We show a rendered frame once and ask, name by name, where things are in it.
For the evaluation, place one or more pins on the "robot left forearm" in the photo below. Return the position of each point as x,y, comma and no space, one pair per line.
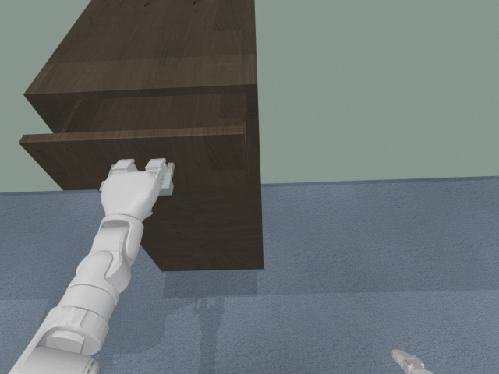
80,321

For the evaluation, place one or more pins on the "robot right hand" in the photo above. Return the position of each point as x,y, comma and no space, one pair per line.
410,364

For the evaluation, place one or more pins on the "robot left hand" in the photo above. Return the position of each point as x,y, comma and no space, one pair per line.
132,192

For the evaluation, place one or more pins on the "drawer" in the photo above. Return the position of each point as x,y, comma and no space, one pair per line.
204,135

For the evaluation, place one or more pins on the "handle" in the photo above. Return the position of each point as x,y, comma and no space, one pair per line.
166,183

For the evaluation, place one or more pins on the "left robot upper arm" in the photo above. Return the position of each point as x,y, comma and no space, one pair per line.
46,360

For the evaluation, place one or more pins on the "cabinet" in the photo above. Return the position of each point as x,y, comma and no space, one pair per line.
153,48

